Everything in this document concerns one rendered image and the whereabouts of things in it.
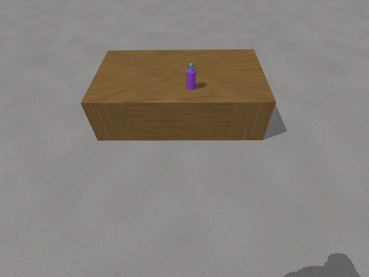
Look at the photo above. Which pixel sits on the bottle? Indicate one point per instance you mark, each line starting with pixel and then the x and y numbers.
pixel 190 74

